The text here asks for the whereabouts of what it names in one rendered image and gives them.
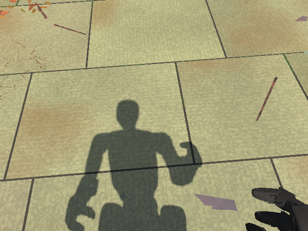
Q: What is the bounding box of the robot right hand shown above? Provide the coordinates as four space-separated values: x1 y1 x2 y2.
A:
245 187 308 231

